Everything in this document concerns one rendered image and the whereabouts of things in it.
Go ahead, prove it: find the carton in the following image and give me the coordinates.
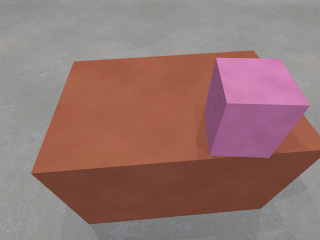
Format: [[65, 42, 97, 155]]
[[204, 58, 310, 158]]

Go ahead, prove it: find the pedestal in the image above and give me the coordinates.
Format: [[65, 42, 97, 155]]
[[31, 50, 320, 225]]

